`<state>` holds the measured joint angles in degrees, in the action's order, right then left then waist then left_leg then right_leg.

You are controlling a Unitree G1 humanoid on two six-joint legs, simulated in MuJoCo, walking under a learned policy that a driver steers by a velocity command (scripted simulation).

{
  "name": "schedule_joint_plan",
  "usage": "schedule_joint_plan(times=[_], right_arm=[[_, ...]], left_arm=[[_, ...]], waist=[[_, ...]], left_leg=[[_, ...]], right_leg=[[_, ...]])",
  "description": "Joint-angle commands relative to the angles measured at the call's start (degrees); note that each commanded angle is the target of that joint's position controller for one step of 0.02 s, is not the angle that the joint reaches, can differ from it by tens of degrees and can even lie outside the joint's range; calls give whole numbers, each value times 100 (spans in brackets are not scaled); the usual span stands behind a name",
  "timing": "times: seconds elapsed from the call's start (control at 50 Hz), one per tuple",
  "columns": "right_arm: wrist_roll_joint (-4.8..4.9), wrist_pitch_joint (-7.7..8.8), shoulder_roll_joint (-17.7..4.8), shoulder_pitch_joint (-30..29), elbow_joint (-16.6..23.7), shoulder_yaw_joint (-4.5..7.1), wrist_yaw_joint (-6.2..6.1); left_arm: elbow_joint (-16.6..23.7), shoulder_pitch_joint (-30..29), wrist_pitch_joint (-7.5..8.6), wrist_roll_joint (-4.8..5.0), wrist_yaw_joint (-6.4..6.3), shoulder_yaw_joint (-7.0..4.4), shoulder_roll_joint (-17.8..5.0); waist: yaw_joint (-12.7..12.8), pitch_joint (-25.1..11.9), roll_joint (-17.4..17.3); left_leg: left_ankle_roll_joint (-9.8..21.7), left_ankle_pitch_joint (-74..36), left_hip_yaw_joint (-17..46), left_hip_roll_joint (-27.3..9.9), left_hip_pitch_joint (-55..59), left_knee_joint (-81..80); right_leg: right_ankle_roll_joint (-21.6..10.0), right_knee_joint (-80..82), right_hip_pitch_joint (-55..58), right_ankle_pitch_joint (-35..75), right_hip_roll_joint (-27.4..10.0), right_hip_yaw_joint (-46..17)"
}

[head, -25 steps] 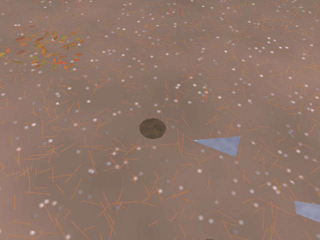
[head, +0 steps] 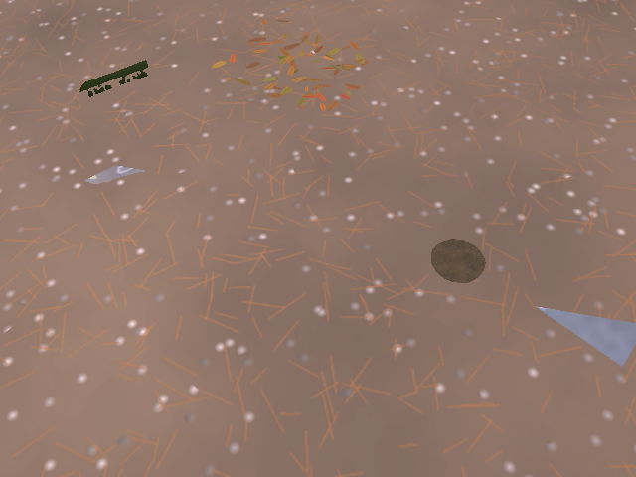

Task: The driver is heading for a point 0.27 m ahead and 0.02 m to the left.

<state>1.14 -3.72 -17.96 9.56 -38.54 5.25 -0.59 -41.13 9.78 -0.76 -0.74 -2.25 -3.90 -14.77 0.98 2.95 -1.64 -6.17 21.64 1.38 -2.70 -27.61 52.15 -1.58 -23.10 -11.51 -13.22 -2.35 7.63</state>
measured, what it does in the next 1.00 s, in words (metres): steps on the spot: left foot, then right foot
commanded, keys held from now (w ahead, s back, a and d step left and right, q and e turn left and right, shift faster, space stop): q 0.18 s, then no key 0.82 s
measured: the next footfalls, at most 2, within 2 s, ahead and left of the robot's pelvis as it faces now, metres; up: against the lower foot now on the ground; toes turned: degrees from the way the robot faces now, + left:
left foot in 0.14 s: +0.04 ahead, +0.15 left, +0.00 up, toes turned +8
right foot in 0.54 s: +0.09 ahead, -0.09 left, +0.00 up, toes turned +12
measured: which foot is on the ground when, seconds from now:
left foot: up 0.00-0.12, down 0.14-1.00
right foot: down 0.00-0.14, up 0.16-0.52, down 0.54-1.00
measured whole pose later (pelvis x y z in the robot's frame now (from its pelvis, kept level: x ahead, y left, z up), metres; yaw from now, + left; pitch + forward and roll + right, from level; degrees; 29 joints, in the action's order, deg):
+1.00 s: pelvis +0.03 +0.02 -0.01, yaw +12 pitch -2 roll +0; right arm -0.6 -1.2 -14.2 11.6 -47.3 2.8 -1.6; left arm -48.2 9.2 1.0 -0.4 -0.5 -1.0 -13.4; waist -0.3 2.1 -0.1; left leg -0.6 16.4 4.3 1.3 -11.4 29.4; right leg -0.3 -29.8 -11.3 -17.1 -0.1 0.2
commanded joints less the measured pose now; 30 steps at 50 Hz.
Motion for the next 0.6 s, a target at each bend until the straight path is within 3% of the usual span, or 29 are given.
schedule_joint_plan(times=[0.02,0.08,0.12,0.14,0.16,0.18,0.2,0.22,0.24,0.26,0.3,0.38,0.46,0.5,0.52,0.54,0.56,0.58,0.6], right_arm=[[-2,62,-446,-311,620,84,80],[15,0,-464,-212,691,125,168],[-7,-14,-561,187,583,206,173],[-8,1,-995,503,551,351,94],[-71,55,-1610,579,719,435,-6],[-254,214,-1410,704,751,366,81],[-247,328,-1211,449,702,284,107],[-156,378,-1011,109,672,231,73],[-79,372,-805,-136,694,155,36],[-65,358,-753,-296,703,106,4],[-145,360,-673,-332,687,45,-39],[-160,358,-648,-298,562,13,-70],[-187,334,-673,-257,415,-18,5],[-148,336,-538,-364,339,-94,35],[-115,343,-419,-393,285,-151,41],[-153,384,-264,-182,195,-209,45],[-276,437,-194,53,155,-234,60],[-275,460,-121,350,109,-225,70],[-306,444,-317,35,59,-209,51]], left_arm=[[355,-144,43,52,44,-360,-1225],[307,-172,52,186,109,-395,-1299],[191,-63,69,283,134,-369,-1161],[124,189,92,153,163,-302,-915],[433,6,106,-215,183,-130,-521],[546,-428,109,-93,130,-216,-818],[520,-522,71,81,104,-270,-1015],[433,-435,43,110,76,-291,-1028],[324,-362,13,65,37,-307,-1054],[281,-256,-9,24,29,-315,-1057],[189,-59,-18,55,54,-280,-929],[210,-240,-35,65,70,-143,-672],[225,-297,-22,98,111,-130,-747],[167,-161,19,97,136,-109,-679],[106,-16,58,58,162,-76,-594],[93,42,98,-26,168,-61,-669],[141,98,119,-65,141,-114,-1036],[37,-163,121,-15,154,-122,-1091],[126,-352,142,19,199,-53,-747]], waist=[[108,-625,1066],[-2,-632,1092],[-219,-718,853],[-237,-901,-50],[-108,-927,-1767],[-559,-1416,-1157],[-433,-1108,-744],[-245,-879,-606],[-152,-804,-469],[-49,-791,-511],[31,-943,-542],[-108,-843,-618],[-239,-615,-708],[-106,-550,-633],[46,-539,-522],[24,-634,-291],[-199,-778,333],[-557,-803,1096],[-312,-665,941]], left_leg=[[129,11,-314,-19,93,-637],[407,-242,-494,68,561,-1539],[745,-1306,-549,284,1551,-2773],[1052,-2932,302,-189,2624,-3036],[1997,-5429,2427,-1726,3467,-2784],[2844,-4899,2834,-2111,3016,-3006],[2625,-4341,2204,-1780,2764,-3119],[2254,-3768,1751,-1405,2534,-3137],[2012,-3502,1522,-1198,2376,-3138],[1956,-3682,1331,-1074,2099,-3157],[1959,-3750,1130,-957,1968,-3206],[1907,-2974,1086,-856,1948,-3221],[1976,-2191,1358,-899,1595,-3218],[1859,-1998,1427,-813,1478,-3078],[1681,-1879,1365,-692,1333,-2982],[1389,-1586,1298,-500,1161,-2901],[1070,-1007,965,-105,941,-2516],[836,-535,525,238,1223,-2650],[691,-705,477,226,1530,-2641]], right_leg=[[-1187,516,753,2345,-1552,-848],[-980,162,786,2371,-1643,-706],[-479,-569,380,1873,-1400,-297],[13,-1663,-533,838,-984,144],[586,-3468,-2414,-2582,-139,261],[635,-4455,-2659,-2845,130,-798],[575,-4749,-2738,-2375,-15,-979],[515,-4589,-2754,-1842,-105,-1036],[522,-4398,-2683,-1480,-164,-1069],[568,-4376,-2398,-1157,-107,-1017],[628,-4217,-1998,-785,-19,-961],[650,-2778,-1551,-629,-79,-972],[570,-1822,-920,-823,-18,-887],[482,-1003,-495,-451,35,-823],[406,-179,-30,276,62,-779],[313,152,496,1106,-139,-1058],[108,14,892,2357,-718,-1583],[-245,-147,377,1690,-821,-1631],[-255,-23,-29,797,-601,-1554]])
